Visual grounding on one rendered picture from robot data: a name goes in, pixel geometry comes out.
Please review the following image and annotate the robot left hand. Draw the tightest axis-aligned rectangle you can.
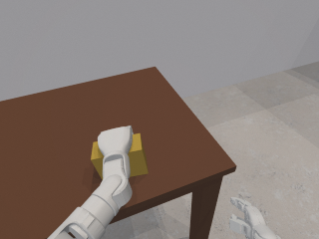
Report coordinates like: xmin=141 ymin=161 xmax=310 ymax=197
xmin=98 ymin=125 xmax=134 ymax=156

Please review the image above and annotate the robot right forearm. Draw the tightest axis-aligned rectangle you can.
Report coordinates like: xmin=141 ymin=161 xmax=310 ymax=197
xmin=251 ymin=224 xmax=281 ymax=239

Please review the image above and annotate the sponge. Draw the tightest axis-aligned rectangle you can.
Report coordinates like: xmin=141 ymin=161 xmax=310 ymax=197
xmin=91 ymin=133 xmax=149 ymax=180

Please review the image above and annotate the table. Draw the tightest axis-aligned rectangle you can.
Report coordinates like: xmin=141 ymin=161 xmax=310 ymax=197
xmin=0 ymin=67 xmax=236 ymax=239

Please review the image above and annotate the robot right hand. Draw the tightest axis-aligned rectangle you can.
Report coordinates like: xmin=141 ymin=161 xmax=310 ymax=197
xmin=229 ymin=197 xmax=267 ymax=239

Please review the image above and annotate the robot left forearm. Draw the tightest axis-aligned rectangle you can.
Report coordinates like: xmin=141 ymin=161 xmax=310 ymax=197
xmin=47 ymin=151 xmax=133 ymax=239

